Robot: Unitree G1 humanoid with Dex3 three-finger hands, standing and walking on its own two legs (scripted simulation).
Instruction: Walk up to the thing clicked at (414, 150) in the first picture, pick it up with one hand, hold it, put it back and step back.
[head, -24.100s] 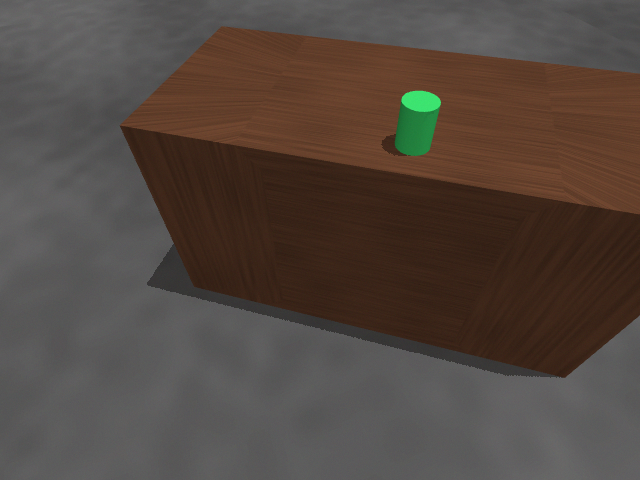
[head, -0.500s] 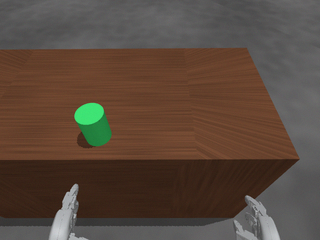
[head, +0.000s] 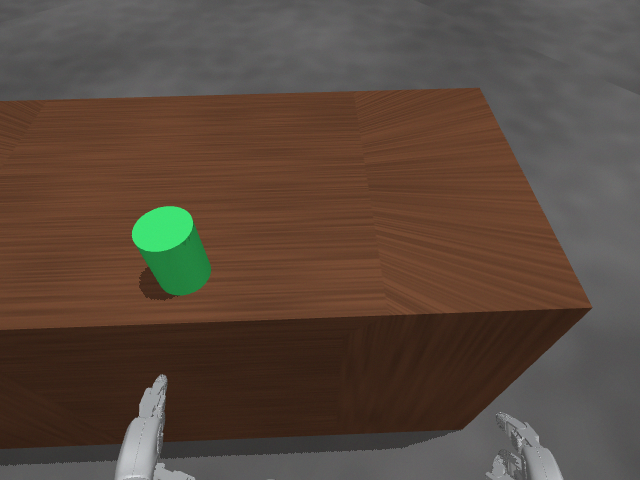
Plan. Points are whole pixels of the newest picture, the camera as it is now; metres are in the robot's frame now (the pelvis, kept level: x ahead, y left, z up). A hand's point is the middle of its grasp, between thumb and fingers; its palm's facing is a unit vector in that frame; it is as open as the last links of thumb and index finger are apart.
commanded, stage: home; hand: left
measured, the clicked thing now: (174, 252) +0.42 +0.23 +0.01
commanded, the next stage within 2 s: stand in 1.92 s
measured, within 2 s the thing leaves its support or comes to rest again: neither
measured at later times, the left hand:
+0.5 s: hand out of the picture +0.04 +0.26 -0.12, palm faces -0.05 -0.92 -0.39, open 17.6 cm
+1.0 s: hand out of the picture +0.04 +0.25 -0.12, palm faces -0.03 -0.93 -0.36, open 17.5 cm
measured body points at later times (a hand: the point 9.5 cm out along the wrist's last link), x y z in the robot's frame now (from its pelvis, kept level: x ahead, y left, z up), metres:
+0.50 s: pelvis -0.01 -0.01 +0.03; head -0.02 -0.01 +0.48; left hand +0.04 +0.30 -0.09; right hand +0.06 -0.30 -0.10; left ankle +0.02 +0.12 -0.71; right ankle -0.02 -0.12 -0.71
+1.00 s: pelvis -0.01 +0.00 +0.04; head -0.01 -0.01 +0.49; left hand +0.04 +0.30 -0.09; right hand +0.05 -0.30 -0.10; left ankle +0.02 +0.12 -0.71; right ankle -0.02 -0.12 -0.71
